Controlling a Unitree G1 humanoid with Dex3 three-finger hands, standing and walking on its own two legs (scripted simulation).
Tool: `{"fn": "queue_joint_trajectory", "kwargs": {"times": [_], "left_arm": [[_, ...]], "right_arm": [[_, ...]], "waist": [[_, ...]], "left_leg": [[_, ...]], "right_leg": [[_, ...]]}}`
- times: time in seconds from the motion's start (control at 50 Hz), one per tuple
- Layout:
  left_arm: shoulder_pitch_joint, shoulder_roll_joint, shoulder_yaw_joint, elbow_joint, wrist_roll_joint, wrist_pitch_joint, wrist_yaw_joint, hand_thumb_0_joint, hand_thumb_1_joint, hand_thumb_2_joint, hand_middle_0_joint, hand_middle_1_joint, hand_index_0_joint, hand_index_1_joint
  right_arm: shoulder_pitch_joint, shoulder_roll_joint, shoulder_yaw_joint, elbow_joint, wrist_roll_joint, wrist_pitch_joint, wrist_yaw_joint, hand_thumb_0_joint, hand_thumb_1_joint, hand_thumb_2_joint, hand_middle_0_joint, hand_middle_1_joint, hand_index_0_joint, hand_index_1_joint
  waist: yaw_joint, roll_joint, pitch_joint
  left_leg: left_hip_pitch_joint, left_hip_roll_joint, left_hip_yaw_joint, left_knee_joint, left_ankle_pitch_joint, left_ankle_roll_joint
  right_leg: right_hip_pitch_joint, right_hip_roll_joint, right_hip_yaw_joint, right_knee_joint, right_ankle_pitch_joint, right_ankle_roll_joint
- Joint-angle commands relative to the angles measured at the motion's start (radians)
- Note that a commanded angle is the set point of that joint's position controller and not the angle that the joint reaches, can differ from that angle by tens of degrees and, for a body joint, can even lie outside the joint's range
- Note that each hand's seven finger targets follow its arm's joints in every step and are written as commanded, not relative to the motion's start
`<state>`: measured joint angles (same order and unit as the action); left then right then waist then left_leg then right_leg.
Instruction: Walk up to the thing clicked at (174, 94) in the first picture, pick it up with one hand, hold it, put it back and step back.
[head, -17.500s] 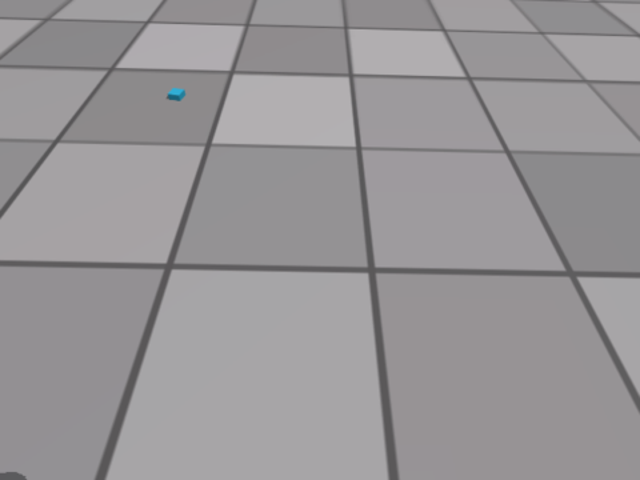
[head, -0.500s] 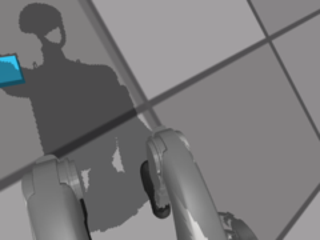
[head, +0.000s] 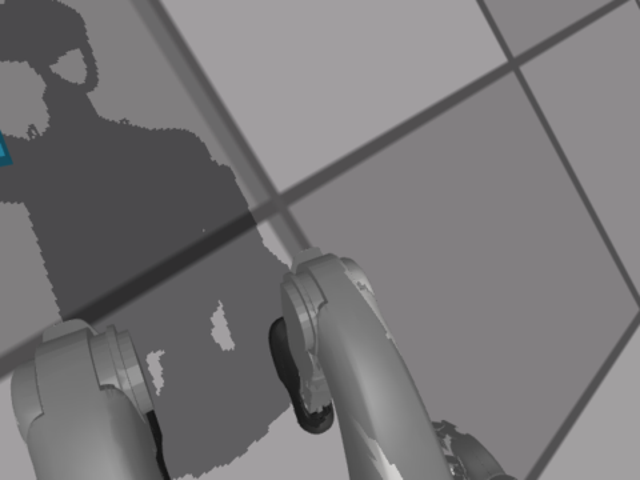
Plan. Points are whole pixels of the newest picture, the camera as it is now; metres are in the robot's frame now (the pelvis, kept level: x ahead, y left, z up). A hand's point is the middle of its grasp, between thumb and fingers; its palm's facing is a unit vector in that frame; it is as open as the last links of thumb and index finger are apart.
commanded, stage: rise first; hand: left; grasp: from above
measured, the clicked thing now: out of the picture +0.57 +0.29 -0.31
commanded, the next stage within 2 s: approach in 1.14 s
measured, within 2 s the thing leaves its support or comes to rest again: neither
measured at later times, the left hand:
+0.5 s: hand out of the picture +0.52 +0.32 -0.18, palm faces -0.44 -0.10 -0.89, open 13.4 cm
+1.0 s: hand out of the picture +0.53 +0.32 -0.18, palm faces -0.44 -0.10 -0.89, open 13.1 cm
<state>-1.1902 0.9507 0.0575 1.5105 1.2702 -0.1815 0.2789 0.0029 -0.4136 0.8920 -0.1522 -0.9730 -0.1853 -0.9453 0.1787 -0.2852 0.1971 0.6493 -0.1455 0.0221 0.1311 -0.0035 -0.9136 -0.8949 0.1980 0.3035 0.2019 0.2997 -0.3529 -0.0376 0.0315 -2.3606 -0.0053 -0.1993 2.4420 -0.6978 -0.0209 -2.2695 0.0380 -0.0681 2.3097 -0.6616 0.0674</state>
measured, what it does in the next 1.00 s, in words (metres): stands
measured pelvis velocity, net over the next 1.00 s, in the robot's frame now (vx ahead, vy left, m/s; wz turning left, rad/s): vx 0.00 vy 0.00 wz -0.03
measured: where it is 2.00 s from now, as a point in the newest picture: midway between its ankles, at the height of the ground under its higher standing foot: (232, 431)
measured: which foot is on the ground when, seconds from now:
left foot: down 0.00-1.00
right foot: down 0.00-1.00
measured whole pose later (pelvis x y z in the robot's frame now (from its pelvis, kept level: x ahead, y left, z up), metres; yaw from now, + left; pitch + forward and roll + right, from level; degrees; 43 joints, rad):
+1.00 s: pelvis +0.00 +0.00 +0.00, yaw -2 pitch +33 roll -14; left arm -1.24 1.05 0.03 1.53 1.27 -0.17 0.27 0.00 -0.36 0.85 -0.23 -0.89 -0.25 -0.87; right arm 0.17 -0.30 0.28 0.59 -0.15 0.02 0.13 0.00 -0.91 -0.89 0.20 0.30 0.20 0.30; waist -0.41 -0.07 0.08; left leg -2.37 0.00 -0.22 2.46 -0.69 -0.01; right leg -2.26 0.04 -0.09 2.29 -0.65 0.07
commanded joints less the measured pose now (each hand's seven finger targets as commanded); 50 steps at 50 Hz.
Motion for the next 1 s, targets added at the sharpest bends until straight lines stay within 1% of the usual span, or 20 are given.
{"fn": "queue_joint_trajectory", "kwargs": {"times": [0.0, 0.08, 0.16, 0.18, 0.34, 0.42, 0.48, 0.52, 0.6, 0.62, 0.64, 0.7, 0.76, 0.78, 0.8, 0.82, 0.84, 0.9, 0.92, 0.98], "left_arm": [[-0.336, 0.228, 0.018, -0.162, -0.009, 0.003, 0.03, 0.0, -0.438, 0.9, -0.127, -0.991, -0.156, -0.962], [-0.337, 0.244, 0.019, -0.169, -0.017, 0.005, 0.026, 0.0, -0.423, 0.883, -0.129, -0.992, -0.163, -0.956], [-0.322, 0.248, 0.014, -0.153, -0.008, 0.002, 0.027, 0.0, -0.422, 0.882, -0.153, -0.96, -0.176, -0.935], [-0.333, 0.251, 0.014, -0.153, -0.012, 0.002, 0.026, 0.0, -0.426, 0.888, -0.148, -0.96, -0.171, -0.937], [-0.354, 0.273, 0.012, -0.123, -0.006, -0.003, 0.036, 0.0, -0.415, 0.881, -0.165, -0.941, -0.184, -0.921], [-0.373, 0.282, 0.004, -0.132, 0.003, -0.009, 0.041, 0.0, -0.414, 0.881, -0.169, -0.94, -0.188, -0.921], [-0.344, 0.267, -0.008, -0.096, 0.0, -0.004, 0.047, 0.0, -0.417, 0.879, -0.167, -0.94, -0.186, -0.92], [-0.369, 0.293, 0.004, -0.109, 0.002, -0.002, 0.052, 0.0, -0.414, 0.88, -0.176, -0.931, -0.191, -0.916], [-0.362, 0.29, -0.001, -0.117, -0.001, 0.004, 0.052, 0.0, -0.402, 0.872, -0.192, -0.916, -0.205, -0.903], [-0.349, 0.278, -0.006, -0.098, -0.002, 0.008, 0.051, 0.0, -0.391, 0.86, -0.189, -0.922, -0.209, -0.902], [-0.37, 0.281, -0.011, -0.124, -0.004, 0.005, 0.047, 0.0, -0.39, 0.859, -0.189, -0.919, -0.208, -0.899], [-0.37, 0.303, 0.0, -0.13, -0.006, 0.007, 0.044, 0.0, -0.386, 0.855, -0.201, -0.906, -0.217, -0.89], [-0.38, 0.311, 0.003, -0.158, -0.006, 0.009, 0.042, 0.0, -0.371, 0.843, -0.209, -0.896, -0.227, -0.877], [-0.365, 0.307, 0.003, -0.141, -0.008, 0.009, 0.04, 0.0, -0.373, 0.846, -0.213, -0.891, -0.228, -0.876], [-0.361, 0.297, -0.002, -0.128, -0.011, 0.012, 0.038, 0.0, -0.369, 0.843, -0.211, -0.895, -0.229, -0.877], [-0.383, 0.308, -0.002, -0.164, -0.009, 0.007, 0.037, 0.0, -0.365, 0.839, -0.215, -0.888, -0.232, -0.871], [-0.366, 0.306, -0.004, -0.135, -0.003, 0.013, 0.034, 0.0, -0.376, 0.848, -0.218, -0.889, -0.23, -0.877], [-0.375, 0.308, -0.005, -0.138, -0.009, 0.01, 0.03, 0.0, -0.359, 0.839, -0.241, -0.858, -0.247, -0.853], [-0.364, 0.299, -0.011, -0.117, -0.01, 0.012, 0.028, 0.0, -0.342, 0.822, -0.241, -0.863, -0.254, -0.85], [-0.376, 0.318, -0.01, -0.147, -0.004, 0.011, 0.022, 0.0, -0.345, 0.828, -0.24, -0.863, -0.253, -0.851]], "right_arm": [[0.234, -0.288, -0.086, 0.005, -0.006, 0.005, -0.012, 0.0, -0.903, -0.9, 0.2, 0.3, 0.2, 0.3], [0.232, -0.297, -0.08, -0.001, -0.002, 0.009, -0.014, 0.0, -0.903, -0.9, 0.2, 0.3, 0.2, 0.3], [0.231, -0.293, -0.072, -0.001, -0.005, 0.014, -0.013, 0.0, -0.904, -0.9, 0.2, 0.3, 0.2, 0.3], [0.23, -0.293, -0.067, -0.002, -0.006, 0.014, -0.012, 0.0, -0.903, -0.9, 0.2, 0.3, 0.2, 0.3], [0.222, -0.304, -0.052, -0.015, -0.007, 0.008, -0.014, 0.0, -0.902, -0.899, 0.2, 0.3, 0.2, 0.3], [0.215, -0.312, -0.044, -0.02, -0.009, 0.009, -0.018, 0.0, -0.902, -0.9, 0.2, 0.3, 0.2, 0.3], [0.212, -0.311, -0.039, -0.02, -0.01, 0.007, -0.02, 0.0, -0.903, -0.899, 0.2, 0.3, 0.2, 0.3], [0.216, -0.316, -0.038, -0.019, -0.008, 0.007, -0.023, 0.0, -0.904, -0.9, 0.2, 0.3, 0.2, 0.3], [0.214, -0.315, -0.032, -0.022, -0.008, 0.006, -0.022, 0.0, -0.903, -0.899, 0.2, 0.3, 0.2, 0.3], [0.213, -0.319, -0.032, -0.026, -0.009, 0.004, -0.021, 0.0, -0.903, -0.899, 0.2, 0.3, 0.2, 0.3], [0.21, -0.314, -0.028, -0.025, -0.01, 0.004, -0.021, 0.0, -0.902, -0.898, 0.2, 0.3, 0.2, 0.3], [0.215, -0.319, -0.028, -0.029, -0.007, 0.002, -0.021, 0.0, -0.904, -0.899, 0.2, 0.3, 0.2, 0.3], [0.207, -0.321, -0.025, -0.037, -0.008, 0.004, -0.021, 0.0, -0.902, -0.899, 0.2, 0.3, 0.2, 0.3], [0.213, -0.325, -0.025, -0.036, -0.009, 0.005, -0.02, 0.0, -0.903, -0.899, 0.2, 0.3, 0.2, 0.3], [0.213, -0.326, -0.024, -0.035, -0.01, 0.004, -0.019, 0.0, -0.902, -0.898, 0.2, 0.3, 0.2, 0.3], [0.213, -0.324, -0.019, -0.034, -0.011, 0.006, -0.02, 0.0, -0.902, -0.898, 0.2, 0.3, 0.2, 0.3], [0.213, -0.322, -0.02, -0.034, -0.007, 0.005, -0.02, 0.0, -0.904, -0.899, 0.2, 0.3, 0.2, 0.3], [0.213, -0.325, -0.016, -0.038, -0.012, 0.007, -0.018, 0.0, -0.902, -0.899, 0.2, 0.3, 0.2, 0.3], [0.209, -0.329, -0.016, -0.043, -0.013, 0.006, -0.02, 0.0, -0.902, -0.899, 0.2, 0.3, 0.2, 0.3], [0.207, -0.323, -0.011, -0.046, -0.01, 0.008, -0.02, 0.0, -0.901, -0.898, 0.2, 0.3, 0.2, 0.3]], "waist": [[-0.037, 0.457, -0.679], [-0.033, 0.47, -0.702], [-0.03, 0.467, -0.699], [-0.043, 0.473, -0.693], [-0.061, 0.45, -0.617], [-0.064, 0.486, -0.659], [-0.069, 0.47, -0.648], [-0.068, 0.485, -0.649], [-0.068, 0.506, -0.65], [-0.073, 0.505, -0.621], [-0.078, 0.514, -0.635], [-0.074, 0.492, -0.623], [-0.069, 0.528, -0.671], [-0.079, 0.534, -0.659], [-0.082, 0.528, -0.627], [-0.088, 0.527, -0.66], [-0.082, 0.526, -0.645], [-0.095, 0.505, -0.626], [-0.094, 0.485, -0.597], [-0.083, 0.523, -0.627]], "left_leg": [[0.555, 0.017, 0.111, -0.259, 0.229, 0.035], [0.583, 0.019, 0.106, -0.255, 0.275, 0.034], [0.564, 0.018, 0.109, -0.252, 0.261, 0.035], [0.557, 0.018, 0.11, -0.247, 0.26, 0.036], [0.507, 0.019, 0.104, -0.256, 0.194, 0.04], [0.552, 0.022, 0.094, -0.262, 0.21, 0.034], [0.553, 0.023, 0.093, -0.245, 0.228, 0.037], [0.554, 0.022, 0.094, -0.251, 0.235, 0.036], [0.575, 0.026, 0.088, -0.255, 0.251, 0.032], [0.579, 0.027, 0.083, -0.254, 0.251, 0.03], [0.574, 0.028, 0.085, -0.251, 0.248, 0.031], [0.556, 0.027, 0.09, -0.247, 0.242, 0.035], [0.607, 0.032, 0.081, -0.246, 0.281, 0.031], [0.615, 0.032, 0.078, -0.249, 0.291, 0.028], [0.59, 0.03, 0.079, -0.246, 0.282, 0.029], [0.6, 0.032, 0.076, -0.249, 0.286, 0.029], [0.597, 0.031, 0.082, -0.244, 0.287, 0.031], [0.55, 0.03, 0.084, -0.245, 0.248, 0.033], [0.53, 0.029, 0.084, -0.241, 0.229, 0.035], [0.558, 0.032, 0.081, -0.252, 0.235, 0.032]], "right_leg": [[0.361, 0.02, -0.129, -0.194, 0.254, -0.094], [0.366, 0.019, -0.129, -0.189, 0.285, -0.093], [0.381, 0.025, -0.129, -0.19, 0.277, -0.093], [0.383, 0.025, -0.129, -0.191, 0.279, -0.092], [0.365, 0.027, -0.135, -0.203, 0.23, -0.092], [0.357, 0.028, -0.143, -0.196, 0.243, -0.093], [0.357, 0.028, -0.142, -0.193, 0.26, -0.092], [0.358, 0.026, -0.141, -0.195, 0.267, -0.092], [0.355, 0.029, -0.145, -0.19, 0.275, -0.094], [0.332, 0.024, -0.147, -0.187, 0.273, -0.096], [0.346, 0.03, -0.147, -0.186, 0.271, -0.096], [0.363, 0.028, -0.144, -0.195, 0.269, -0.094], [0.357, 0.029, -0.147, -0.185, 0.29, -0.096], [0.354, 0.026, -0.149, -0.184, 0.295, -0.095], [0.347, 0.026, -0.149, -0.186, 0.29, -0.097], [0.364, 0.028, -0.153, -0.184, 0.296, -0.094], [0.359, 0.03, -0.149, -0.187, 0.296, -0.095], [0.376, 0.03, -0.15, -0.197, 0.273, -0.093], [0.362, 0.03, -0.151, -0.202, 0.258, -0.095], [0.368, 0.033, -0.15, -0.194, 0.26, -0.095]]}}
